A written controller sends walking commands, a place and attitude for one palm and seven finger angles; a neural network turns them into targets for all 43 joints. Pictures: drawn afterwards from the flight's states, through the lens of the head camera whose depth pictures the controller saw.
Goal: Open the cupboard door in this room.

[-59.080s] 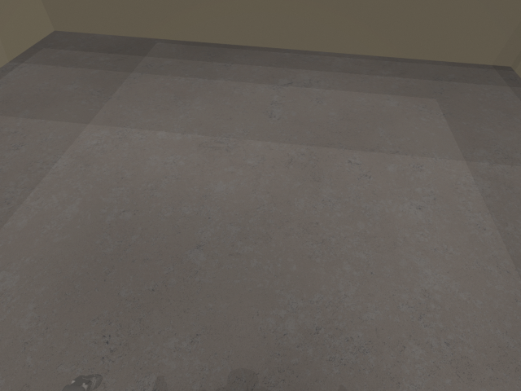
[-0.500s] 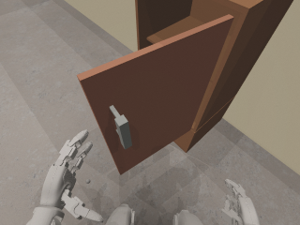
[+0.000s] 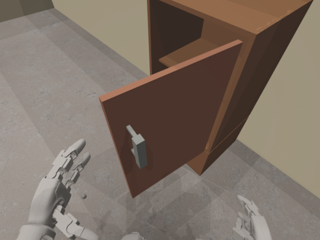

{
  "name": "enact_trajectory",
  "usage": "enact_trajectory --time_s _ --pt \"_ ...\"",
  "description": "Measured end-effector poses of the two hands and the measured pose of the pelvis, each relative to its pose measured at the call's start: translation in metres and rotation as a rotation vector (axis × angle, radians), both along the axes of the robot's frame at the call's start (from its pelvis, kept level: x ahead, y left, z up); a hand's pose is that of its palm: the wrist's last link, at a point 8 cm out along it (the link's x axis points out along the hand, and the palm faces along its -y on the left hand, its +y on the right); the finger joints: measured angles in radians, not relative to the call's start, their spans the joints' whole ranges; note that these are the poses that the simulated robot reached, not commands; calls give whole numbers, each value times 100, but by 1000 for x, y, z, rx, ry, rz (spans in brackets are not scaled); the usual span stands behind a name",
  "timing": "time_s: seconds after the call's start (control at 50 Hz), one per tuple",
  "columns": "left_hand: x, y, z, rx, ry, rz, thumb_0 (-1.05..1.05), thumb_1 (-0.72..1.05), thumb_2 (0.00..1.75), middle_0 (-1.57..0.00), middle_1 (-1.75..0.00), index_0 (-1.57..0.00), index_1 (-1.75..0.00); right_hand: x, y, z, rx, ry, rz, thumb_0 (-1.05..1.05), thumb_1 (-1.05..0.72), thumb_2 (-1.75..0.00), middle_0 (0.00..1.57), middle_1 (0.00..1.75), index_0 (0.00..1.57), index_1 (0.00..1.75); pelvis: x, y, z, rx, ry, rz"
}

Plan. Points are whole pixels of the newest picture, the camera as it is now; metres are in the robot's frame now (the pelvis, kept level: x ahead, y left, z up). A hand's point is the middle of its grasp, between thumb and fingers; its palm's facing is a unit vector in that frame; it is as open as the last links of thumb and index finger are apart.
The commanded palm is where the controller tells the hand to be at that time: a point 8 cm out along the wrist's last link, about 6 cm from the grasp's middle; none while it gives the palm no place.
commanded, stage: draw the hand back to the body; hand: left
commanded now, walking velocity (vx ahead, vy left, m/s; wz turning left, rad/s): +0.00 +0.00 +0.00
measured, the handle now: (136, 147) +0.35 +0.09 +0.03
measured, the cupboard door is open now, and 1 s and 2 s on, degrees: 82 82 82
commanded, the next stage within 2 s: step back with the hand held close in 1.22 s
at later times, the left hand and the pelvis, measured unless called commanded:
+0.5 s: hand (36, 175) +0.21 +0.23 +0.15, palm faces +0.31 -0.87 -0.38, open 13.2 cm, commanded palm +0.17 +0.28 +0.18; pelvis +0.02 +0.01 +0.05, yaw -1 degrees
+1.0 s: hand (7, 144) +0.22 +0.25 +0.22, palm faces +0.44 -0.80 -0.41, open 7.8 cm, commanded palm +0.18 +0.29 +0.24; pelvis +0.03 -0.01 +0.07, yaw -2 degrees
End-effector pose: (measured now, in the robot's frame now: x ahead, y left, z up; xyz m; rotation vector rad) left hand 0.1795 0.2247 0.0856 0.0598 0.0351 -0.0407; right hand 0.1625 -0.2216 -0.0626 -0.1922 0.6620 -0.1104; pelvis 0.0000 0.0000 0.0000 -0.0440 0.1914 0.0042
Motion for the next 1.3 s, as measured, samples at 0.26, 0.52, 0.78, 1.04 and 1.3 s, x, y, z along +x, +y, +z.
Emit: enact_trajectory --time_s 0.26,0.52,0.78,1.04,1.3 --pt "-9 26 43 198 37 172 -1 -37 35 -16 -30 -16 -30 17 4 33 -23 -63 -1 2 -91 -90 20 30 20 30 9 5 24 5 -79 -8" --pt "-7 51 91 337 13 377 0 4 53 -17 -30 -18 -30 25 18 47 -9 -28 41 1 -90 -90 21 30 20 30 22 9 54 23 -187 -13" --pt "3 64 140 402 -117 436 1 49 72 -19 -30 -20 -30 39 5 58 -9 -25 47 1 -90 -90 21 30 20 30 31 1 68 30 -242 -27" --pt "2 59 152 400 -153 467 1 83 87 -20 -30 -21 -30 40 -12 57 -8 -5 30 1 -91 -90 20 30 20 30 30 -10 71 32 -260 -33" --pt "-3 51 154 404 -168 457 2 88 89 -21 -30 -21 -30 29 -20 56 -6 0 14 1 -91 -90 20 30 20 30 24 -17 72 31 -275 -35"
